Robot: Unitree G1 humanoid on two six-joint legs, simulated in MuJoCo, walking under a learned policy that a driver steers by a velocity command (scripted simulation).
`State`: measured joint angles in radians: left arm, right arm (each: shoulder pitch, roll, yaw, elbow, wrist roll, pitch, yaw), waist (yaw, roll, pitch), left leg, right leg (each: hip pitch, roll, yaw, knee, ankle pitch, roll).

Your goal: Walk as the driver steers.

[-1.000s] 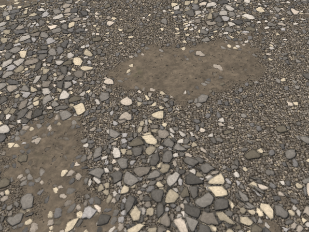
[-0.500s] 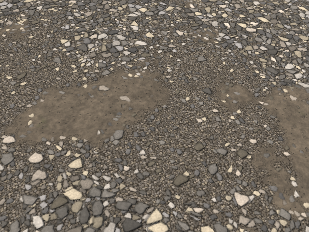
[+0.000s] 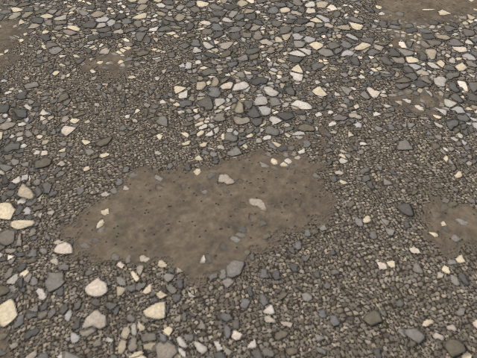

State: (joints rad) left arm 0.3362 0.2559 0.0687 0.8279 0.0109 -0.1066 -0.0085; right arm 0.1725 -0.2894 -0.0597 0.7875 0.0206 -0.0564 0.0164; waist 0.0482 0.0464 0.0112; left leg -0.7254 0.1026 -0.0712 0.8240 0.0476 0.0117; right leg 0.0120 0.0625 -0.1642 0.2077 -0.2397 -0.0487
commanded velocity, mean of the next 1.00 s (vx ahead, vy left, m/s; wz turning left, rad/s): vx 0.50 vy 0.00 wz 0.55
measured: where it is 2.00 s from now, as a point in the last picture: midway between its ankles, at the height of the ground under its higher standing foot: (178, 275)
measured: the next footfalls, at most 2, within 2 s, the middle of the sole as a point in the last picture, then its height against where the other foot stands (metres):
left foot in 0.20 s outside the picture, level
right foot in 0.66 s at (265, 324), level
